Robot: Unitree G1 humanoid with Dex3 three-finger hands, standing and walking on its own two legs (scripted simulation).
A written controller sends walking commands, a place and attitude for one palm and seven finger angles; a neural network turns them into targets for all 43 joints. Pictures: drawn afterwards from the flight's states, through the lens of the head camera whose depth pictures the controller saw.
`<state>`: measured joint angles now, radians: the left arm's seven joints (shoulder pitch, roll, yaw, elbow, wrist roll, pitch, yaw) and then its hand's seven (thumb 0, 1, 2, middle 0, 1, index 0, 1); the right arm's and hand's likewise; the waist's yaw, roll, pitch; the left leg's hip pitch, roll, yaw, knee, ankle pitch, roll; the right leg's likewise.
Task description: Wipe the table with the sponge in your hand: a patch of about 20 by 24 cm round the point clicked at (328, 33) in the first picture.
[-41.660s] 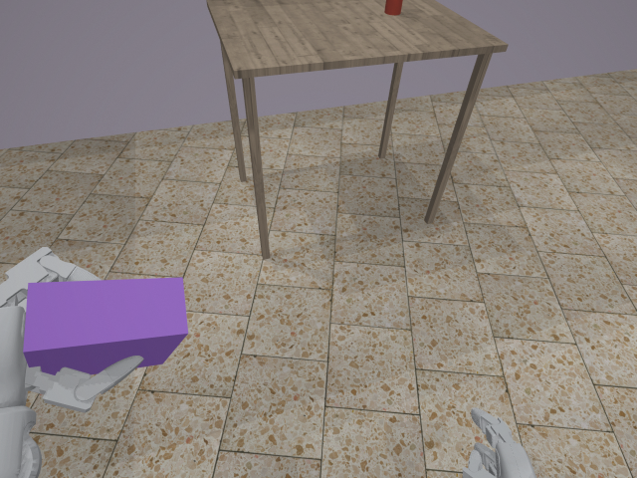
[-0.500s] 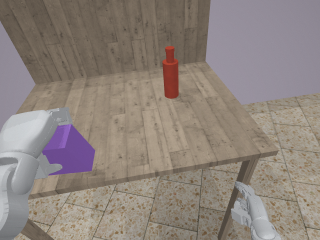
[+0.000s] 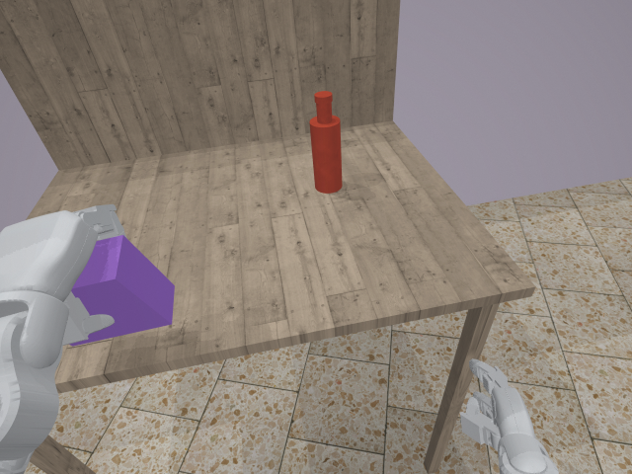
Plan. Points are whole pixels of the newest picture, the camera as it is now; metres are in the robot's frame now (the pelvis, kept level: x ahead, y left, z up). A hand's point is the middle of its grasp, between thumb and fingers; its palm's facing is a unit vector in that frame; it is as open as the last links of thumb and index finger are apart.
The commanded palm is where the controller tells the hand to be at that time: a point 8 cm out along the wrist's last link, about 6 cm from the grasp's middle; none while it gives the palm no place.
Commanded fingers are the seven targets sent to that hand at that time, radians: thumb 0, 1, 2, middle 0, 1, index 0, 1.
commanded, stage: step back with the hand held close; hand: left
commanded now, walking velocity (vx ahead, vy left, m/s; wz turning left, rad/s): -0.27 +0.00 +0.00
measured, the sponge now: (106, 301) +0.21 +0.30 +0.15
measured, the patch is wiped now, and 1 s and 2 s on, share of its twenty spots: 1.00 1.00 1.00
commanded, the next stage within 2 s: stop stepping back and stand still in 1.12 s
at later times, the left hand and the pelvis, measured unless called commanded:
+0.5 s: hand (116, 238) +0.22 +0.24 +0.26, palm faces +0.45 -0.72 -0.52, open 9.6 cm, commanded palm +0.13 +0.29 +0.26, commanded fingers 0.00 0.10 1.30 -1.20 -1.60 -1.20 -1.60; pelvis -0.02 +0.01 +0.00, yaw +3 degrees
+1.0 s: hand (26, 385) +0.08 +0.22 +0.24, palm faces +0.43 -0.83 -0.34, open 9.6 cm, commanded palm +0.00 +0.29 +0.26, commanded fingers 0.00 0.10 1.30 -1.20 -1.60 -1.20 -1.60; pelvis -0.14 +0.00 -0.01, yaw +4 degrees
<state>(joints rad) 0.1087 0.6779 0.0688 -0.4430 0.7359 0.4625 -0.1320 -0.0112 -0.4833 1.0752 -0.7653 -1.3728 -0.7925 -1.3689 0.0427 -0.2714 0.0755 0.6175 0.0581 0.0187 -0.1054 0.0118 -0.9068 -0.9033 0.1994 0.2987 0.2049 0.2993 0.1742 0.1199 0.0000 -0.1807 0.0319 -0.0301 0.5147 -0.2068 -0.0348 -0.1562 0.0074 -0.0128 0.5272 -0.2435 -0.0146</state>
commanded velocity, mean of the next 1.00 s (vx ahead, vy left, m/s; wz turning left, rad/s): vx -0.30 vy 0.00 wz -0.05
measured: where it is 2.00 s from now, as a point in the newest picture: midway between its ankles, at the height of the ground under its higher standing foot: outside the picture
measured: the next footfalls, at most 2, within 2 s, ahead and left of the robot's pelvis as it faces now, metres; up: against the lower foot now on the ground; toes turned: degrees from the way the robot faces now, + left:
left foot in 0.58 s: +0.02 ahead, +0.14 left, +0.00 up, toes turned +3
right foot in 0.80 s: -0.01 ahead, -0.10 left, +0.00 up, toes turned +2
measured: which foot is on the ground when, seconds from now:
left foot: down 0.00-0.48, up 0.50-0.56, down 0.58-0.84, up 0.86-1.00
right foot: down 0.00-0.66, up 0.68-0.78, down 0.80-1.00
